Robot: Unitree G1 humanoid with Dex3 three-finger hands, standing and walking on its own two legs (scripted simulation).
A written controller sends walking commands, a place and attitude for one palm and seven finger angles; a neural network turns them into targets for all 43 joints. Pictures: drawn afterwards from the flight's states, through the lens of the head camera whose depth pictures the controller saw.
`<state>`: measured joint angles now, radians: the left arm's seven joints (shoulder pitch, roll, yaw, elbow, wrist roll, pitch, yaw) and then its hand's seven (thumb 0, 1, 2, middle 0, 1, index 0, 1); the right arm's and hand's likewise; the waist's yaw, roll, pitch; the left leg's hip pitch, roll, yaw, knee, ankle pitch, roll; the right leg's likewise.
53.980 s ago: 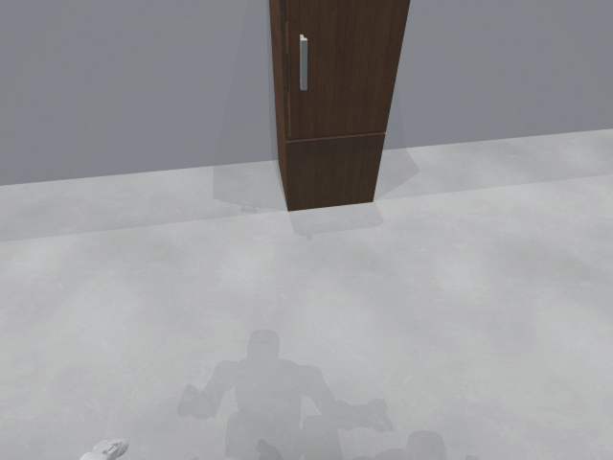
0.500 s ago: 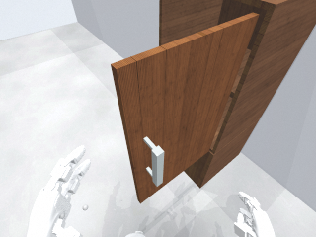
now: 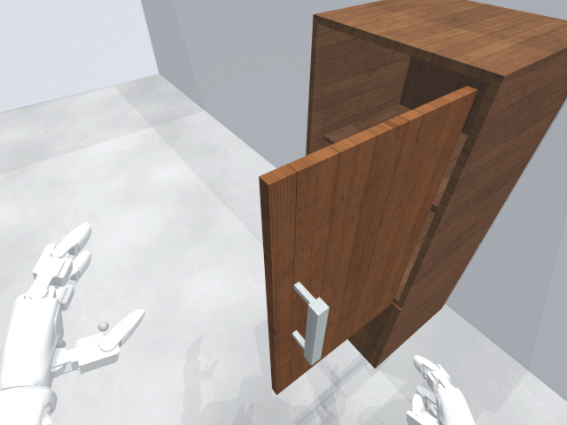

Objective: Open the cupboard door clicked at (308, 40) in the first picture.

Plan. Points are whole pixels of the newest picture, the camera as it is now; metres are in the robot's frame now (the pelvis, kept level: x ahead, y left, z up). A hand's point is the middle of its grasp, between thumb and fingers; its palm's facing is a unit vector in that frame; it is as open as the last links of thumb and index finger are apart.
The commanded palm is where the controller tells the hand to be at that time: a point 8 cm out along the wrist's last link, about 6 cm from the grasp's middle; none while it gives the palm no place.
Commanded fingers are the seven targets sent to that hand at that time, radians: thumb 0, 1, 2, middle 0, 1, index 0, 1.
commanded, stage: draw the hand back to the body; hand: left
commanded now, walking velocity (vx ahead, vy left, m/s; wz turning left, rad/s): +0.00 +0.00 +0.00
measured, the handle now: (306, 324) +0.29 +0.00 -0.03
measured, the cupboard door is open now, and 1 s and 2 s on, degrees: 90 90 90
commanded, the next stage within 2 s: step back with the hand held close in 0.56 s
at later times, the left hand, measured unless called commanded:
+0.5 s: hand (89, 305) +0.19 +0.23 +0.17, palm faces +0.41 -0.83 -0.38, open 7.5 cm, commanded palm +0.14 +0.27 +0.19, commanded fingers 0.00 0.90 0.90 -0.20 -0.30 -0.20 -0.30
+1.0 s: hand (133, 286) +0.22 +0.19 +0.16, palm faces +0.30 -0.82 -0.49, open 7.4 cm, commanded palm +0.15 +0.25 +0.19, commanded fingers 0.00 0.90 0.90 -0.20 -0.30 -0.20 -0.30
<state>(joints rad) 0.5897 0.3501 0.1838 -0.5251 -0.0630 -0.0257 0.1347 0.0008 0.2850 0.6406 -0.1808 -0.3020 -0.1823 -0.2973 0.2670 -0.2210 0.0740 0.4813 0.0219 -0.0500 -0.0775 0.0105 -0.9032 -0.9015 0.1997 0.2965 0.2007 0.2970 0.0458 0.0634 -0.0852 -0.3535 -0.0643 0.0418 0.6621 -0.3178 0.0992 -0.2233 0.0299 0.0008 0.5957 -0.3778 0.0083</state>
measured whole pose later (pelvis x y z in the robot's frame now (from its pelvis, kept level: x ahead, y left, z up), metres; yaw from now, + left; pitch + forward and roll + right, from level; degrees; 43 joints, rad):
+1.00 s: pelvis +0.00 -0.05 +0.02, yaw -3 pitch +0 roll -1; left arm 0.53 0.41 0.35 -0.45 -0.06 -0.11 0.11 0.02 0.89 0.90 -0.21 -0.30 -0.21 -0.30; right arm 0.16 -0.26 -0.01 0.55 0.02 0.03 -0.07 0.01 -0.91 -0.90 0.20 0.30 0.20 0.30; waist 0.00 0.04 0.03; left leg -0.26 -0.01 0.06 0.48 -0.22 0.04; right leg -0.15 0.09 0.03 0.43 -0.27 -0.05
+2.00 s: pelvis -0.20 +0.02 +0.00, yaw +2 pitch -1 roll -6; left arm 0.49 0.47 0.44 -0.49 -0.07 -0.23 0.14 0.01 0.89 0.90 -0.21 -0.30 -0.21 -0.30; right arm 0.20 -0.23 -0.03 0.60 -0.01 -0.04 -0.06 0.01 -0.90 -0.90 0.20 0.30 0.20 0.30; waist -0.03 0.03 -0.03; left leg -0.52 0.01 0.08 0.44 -0.13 0.03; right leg -0.16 0.11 0.02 0.51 -0.39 -0.03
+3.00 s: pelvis -0.42 +0.14 +0.01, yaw -8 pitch +3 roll +0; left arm 0.58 0.50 0.49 -0.55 -0.05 -0.14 0.16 0.01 0.89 0.90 -0.21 -0.30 -0.21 -0.30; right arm 0.19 -0.20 -0.02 0.61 -0.01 -0.06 -0.06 0.01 -0.90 -0.90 0.20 0.30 0.20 0.30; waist -0.01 0.00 -0.01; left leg -0.44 0.08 0.03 0.61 -0.25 0.00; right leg -0.09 0.05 -0.12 0.40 -0.34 -0.07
